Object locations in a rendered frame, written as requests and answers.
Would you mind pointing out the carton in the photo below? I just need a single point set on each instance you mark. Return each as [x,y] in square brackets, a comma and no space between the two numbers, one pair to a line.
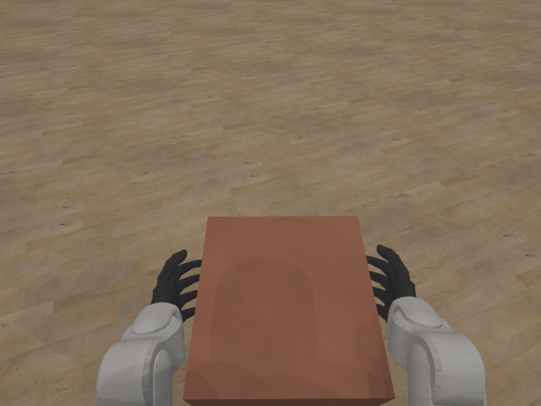
[285,315]

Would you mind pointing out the right robot hand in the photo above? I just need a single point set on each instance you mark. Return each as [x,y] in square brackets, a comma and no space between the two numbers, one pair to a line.
[397,284]

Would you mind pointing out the right robot forearm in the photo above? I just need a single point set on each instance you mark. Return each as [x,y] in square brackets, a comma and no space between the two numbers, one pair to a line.
[443,368]

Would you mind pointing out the left robot forearm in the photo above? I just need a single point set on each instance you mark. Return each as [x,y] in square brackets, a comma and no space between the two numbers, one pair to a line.
[138,370]

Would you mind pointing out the left robot hand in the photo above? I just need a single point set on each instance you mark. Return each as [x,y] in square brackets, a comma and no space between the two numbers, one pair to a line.
[169,286]

